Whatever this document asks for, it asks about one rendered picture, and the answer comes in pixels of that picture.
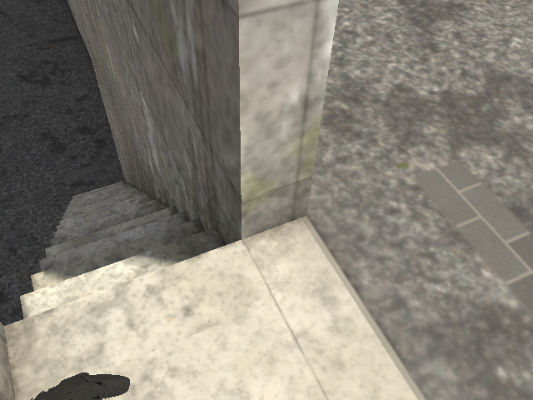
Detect stairs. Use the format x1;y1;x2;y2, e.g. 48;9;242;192
20;181;226;318

